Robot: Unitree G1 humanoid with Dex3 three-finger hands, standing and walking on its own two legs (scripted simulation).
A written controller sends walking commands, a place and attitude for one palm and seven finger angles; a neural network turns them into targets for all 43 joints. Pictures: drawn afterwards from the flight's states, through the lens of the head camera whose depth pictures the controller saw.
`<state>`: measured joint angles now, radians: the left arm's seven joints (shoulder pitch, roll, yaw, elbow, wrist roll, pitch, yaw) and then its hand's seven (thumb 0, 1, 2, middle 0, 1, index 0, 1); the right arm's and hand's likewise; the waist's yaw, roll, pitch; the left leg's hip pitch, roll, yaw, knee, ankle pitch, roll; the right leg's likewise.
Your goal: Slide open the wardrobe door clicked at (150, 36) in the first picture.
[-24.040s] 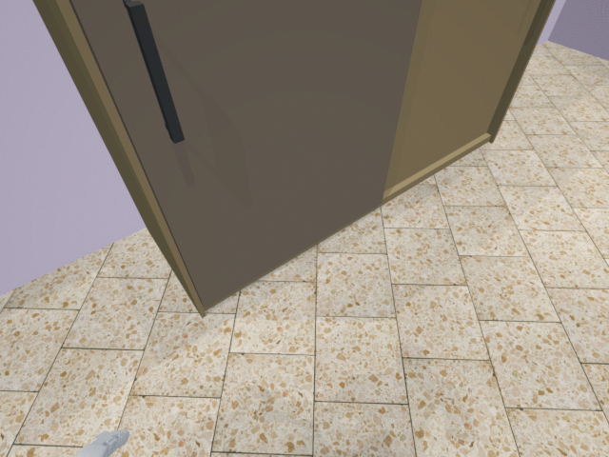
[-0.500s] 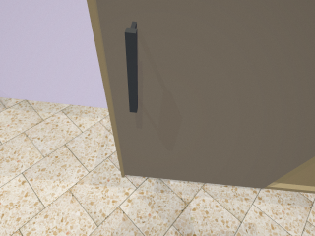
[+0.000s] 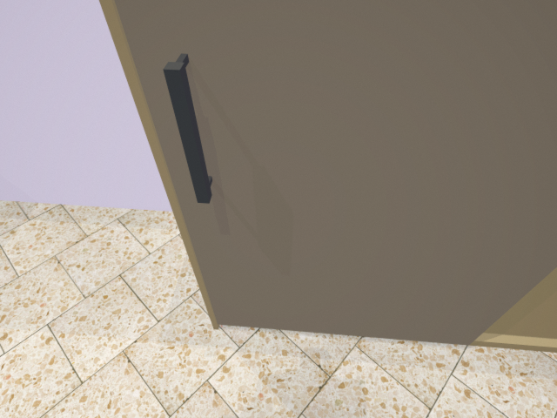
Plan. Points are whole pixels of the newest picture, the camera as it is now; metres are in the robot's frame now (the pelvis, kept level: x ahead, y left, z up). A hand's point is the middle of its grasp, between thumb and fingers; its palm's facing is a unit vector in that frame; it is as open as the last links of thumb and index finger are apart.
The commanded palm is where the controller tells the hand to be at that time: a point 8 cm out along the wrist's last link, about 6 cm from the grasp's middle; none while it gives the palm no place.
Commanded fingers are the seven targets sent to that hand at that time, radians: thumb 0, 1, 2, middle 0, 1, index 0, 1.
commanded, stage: come to a stop and stand still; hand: left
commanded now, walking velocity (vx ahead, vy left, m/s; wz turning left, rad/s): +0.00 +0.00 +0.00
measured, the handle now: (195, 136) +0.53 +0.17 +0.13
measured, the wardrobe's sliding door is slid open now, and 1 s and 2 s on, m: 0.00 0.00 0.00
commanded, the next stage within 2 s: look again from close up in 0.24 s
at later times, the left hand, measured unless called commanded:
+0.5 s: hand out of the picture -0.03 +0.17 -0.18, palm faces +0.00 -0.99 -0.16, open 7.4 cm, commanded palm none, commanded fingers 0.00 0.90 0.90 -0.20 -0.30 -0.20 -0.30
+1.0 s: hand out of the picture -0.07 +0.25 -0.18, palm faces -0.01 -0.98 -0.20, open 7.4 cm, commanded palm none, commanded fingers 0.00 0.90 0.90 -0.20 -0.30 -0.20 -0.30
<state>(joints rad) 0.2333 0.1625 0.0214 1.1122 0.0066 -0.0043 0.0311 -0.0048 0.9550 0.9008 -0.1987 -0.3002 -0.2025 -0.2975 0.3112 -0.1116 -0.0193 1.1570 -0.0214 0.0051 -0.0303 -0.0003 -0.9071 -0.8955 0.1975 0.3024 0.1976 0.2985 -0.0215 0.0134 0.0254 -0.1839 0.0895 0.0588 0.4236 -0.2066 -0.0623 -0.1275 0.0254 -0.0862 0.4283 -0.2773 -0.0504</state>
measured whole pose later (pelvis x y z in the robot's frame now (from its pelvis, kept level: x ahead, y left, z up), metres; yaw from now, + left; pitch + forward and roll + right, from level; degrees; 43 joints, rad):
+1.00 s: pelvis -0.05 +0.08 +0.00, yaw -1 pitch -1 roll -1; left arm 0.37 0.17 0.00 1.05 0.03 0.02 0.03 0.00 0.91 0.90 -0.20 -0.30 -0.20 -0.30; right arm 0.32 -0.17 -0.01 1.04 -0.02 0.01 -0.01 0.00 -0.91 -0.90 0.20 0.30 0.20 0.30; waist 0.00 0.00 0.02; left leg -0.26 -0.07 0.10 0.44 -0.16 0.11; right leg -0.24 -0.05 0.00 0.49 -0.23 0.00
